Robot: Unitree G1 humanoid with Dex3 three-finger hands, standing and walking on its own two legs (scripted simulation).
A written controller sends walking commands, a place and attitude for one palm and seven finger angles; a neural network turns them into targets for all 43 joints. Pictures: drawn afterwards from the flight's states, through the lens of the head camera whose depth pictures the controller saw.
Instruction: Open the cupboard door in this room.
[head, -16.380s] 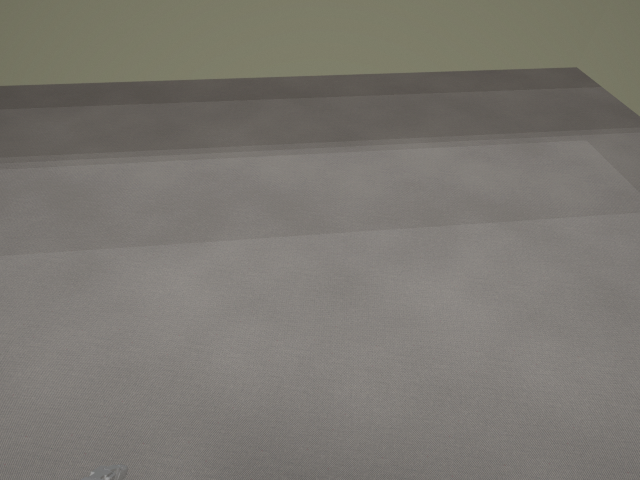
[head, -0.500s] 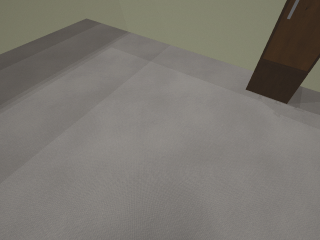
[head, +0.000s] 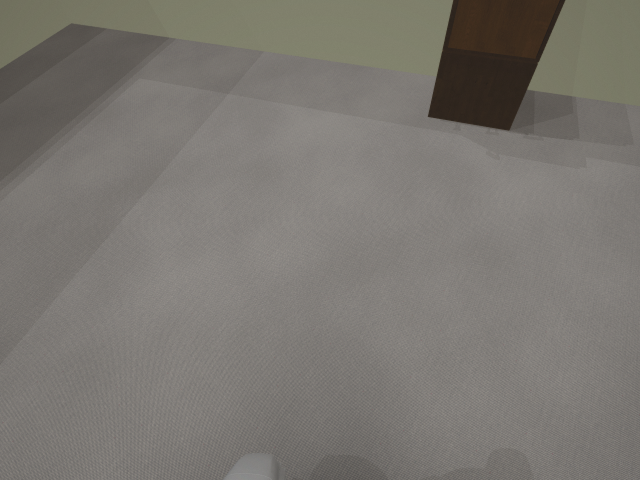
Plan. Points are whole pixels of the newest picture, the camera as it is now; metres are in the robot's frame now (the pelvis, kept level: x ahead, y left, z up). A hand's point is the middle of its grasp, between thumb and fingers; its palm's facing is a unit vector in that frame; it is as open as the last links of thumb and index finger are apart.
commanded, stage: turn or walk to find it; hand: left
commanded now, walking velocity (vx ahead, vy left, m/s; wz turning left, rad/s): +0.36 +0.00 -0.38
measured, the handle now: out of the picture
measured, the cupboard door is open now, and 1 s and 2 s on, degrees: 0 0 0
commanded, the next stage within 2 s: stand and wait in 0.24 s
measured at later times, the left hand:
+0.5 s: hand out of the picture +0.06 +0.26 -0.18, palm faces +0.01 -0.98 -0.20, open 7.3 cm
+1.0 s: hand out of the picture +0.11 +0.28 -0.17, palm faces +0.02 -0.96 -0.28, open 7.3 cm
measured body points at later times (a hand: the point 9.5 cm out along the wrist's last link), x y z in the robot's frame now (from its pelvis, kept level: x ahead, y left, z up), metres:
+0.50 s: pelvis +0.05 +0.07 +0.00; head +0.06 +0.09 +0.45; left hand +0.06 +0.31 -0.17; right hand +0.06 -0.16 -0.15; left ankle +0.01 +0.16 -0.74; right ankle +0.04 -0.09 -0.74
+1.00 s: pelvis +0.05 +0.05 +0.00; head +0.05 +0.06 +0.45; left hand +0.11 +0.33 -0.15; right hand +0.10 -0.22 -0.14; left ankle +0.01 +0.16 -0.74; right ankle +0.04 -0.09 -0.74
